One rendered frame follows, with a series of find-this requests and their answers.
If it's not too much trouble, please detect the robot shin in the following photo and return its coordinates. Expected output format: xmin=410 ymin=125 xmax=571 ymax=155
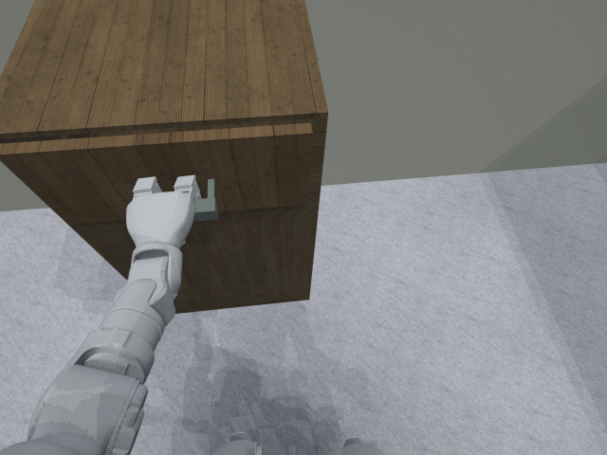
xmin=230 ymin=432 xmax=251 ymax=442
xmin=342 ymin=437 xmax=362 ymax=447

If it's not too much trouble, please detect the drawer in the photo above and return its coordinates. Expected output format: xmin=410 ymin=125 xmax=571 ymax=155
xmin=0 ymin=119 xmax=313 ymax=225

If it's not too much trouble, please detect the left robot upper arm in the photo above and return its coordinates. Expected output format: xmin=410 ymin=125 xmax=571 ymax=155
xmin=0 ymin=364 xmax=148 ymax=455

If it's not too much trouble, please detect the right robot shin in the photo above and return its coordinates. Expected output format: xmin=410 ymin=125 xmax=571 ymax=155
xmin=342 ymin=437 xmax=362 ymax=447

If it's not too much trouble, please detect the left robot hand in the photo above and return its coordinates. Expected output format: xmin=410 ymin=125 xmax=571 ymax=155
xmin=126 ymin=175 xmax=201 ymax=250

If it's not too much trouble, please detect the cabinet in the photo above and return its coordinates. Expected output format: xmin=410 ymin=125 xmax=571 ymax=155
xmin=0 ymin=0 xmax=328 ymax=314

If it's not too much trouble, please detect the handle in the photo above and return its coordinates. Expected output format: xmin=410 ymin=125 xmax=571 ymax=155
xmin=193 ymin=179 xmax=218 ymax=222

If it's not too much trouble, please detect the left robot shin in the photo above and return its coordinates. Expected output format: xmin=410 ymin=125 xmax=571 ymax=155
xmin=230 ymin=432 xmax=251 ymax=442

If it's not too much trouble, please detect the left robot forearm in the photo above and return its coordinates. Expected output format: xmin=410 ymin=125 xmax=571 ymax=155
xmin=27 ymin=243 xmax=183 ymax=441

